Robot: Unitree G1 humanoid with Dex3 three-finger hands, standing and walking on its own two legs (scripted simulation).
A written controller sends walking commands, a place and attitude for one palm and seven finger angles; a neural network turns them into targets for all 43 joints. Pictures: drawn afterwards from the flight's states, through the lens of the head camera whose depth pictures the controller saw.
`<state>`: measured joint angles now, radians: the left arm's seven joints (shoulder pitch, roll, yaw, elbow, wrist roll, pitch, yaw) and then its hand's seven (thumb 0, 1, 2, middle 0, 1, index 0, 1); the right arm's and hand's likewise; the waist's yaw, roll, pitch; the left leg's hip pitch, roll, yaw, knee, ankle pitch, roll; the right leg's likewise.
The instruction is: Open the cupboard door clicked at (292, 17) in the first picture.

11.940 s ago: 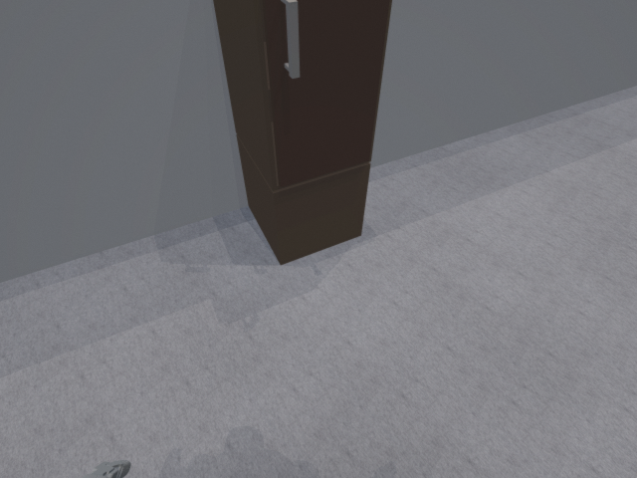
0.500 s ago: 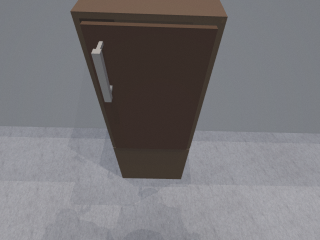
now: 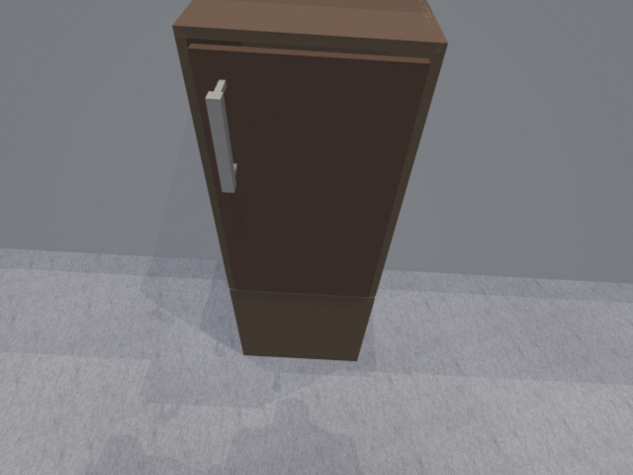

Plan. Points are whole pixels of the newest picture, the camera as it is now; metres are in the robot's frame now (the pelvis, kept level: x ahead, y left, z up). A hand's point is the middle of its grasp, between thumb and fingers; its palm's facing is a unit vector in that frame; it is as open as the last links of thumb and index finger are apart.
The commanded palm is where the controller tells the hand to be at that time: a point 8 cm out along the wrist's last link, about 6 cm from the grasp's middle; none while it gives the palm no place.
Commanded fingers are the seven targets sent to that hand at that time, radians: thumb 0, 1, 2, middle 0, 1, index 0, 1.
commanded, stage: come to a stop and stand still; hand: left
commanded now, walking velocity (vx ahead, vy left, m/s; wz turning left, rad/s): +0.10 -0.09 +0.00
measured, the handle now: (225, 139) +0.56 +0.20 +0.13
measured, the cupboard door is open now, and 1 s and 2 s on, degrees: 0 0 0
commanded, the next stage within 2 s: look again from close up in 0.22 s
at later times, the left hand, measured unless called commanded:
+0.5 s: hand out of the picture -0.01 +0.15 -0.17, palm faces +0.01 -0.99 -0.17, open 7.4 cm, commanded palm none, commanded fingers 0.00 0.90 0.90 -0.20 -0.30 -0.20 -0.30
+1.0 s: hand out of the picture +0.11 +0.18 -0.11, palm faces +0.19 -0.95 -0.24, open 7.3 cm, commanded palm +0.12 +0.22 -0.05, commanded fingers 0.00 0.76 0.84 -0.21 -0.39 -0.21 -0.39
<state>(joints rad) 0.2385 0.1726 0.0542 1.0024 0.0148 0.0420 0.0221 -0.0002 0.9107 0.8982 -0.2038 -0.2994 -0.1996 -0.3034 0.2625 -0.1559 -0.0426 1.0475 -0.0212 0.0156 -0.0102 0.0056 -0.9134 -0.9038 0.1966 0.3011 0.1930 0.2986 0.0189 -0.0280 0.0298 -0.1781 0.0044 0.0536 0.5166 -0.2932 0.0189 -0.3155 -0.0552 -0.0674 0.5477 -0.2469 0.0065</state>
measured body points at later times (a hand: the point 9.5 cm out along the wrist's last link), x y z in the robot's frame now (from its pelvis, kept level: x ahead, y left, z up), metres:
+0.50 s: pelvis +0.01 +0.00 +0.00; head +0.02 -0.01 +0.45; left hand -0.01 +0.20 -0.16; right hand +0.00 -0.22 -0.17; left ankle -0.02 +0.11 -0.73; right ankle -0.02 -0.12 -0.73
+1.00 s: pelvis +0.01 -0.01 +0.00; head +0.03 -0.02 +0.45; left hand +0.10 +0.23 -0.09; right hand +0.04 -0.25 -0.15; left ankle -0.02 +0.11 -0.73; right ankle -0.02 -0.12 -0.73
